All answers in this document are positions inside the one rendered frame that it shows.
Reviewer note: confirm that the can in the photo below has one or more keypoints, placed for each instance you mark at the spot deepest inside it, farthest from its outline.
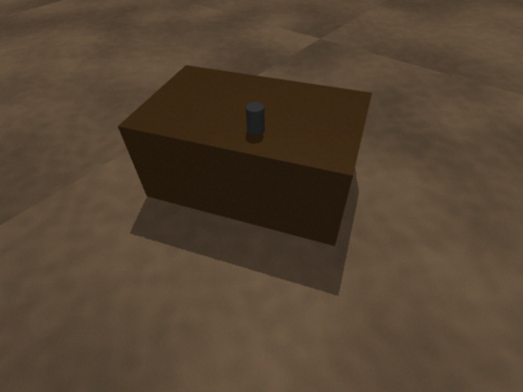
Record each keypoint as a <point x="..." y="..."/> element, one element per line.
<point x="255" y="115"/>

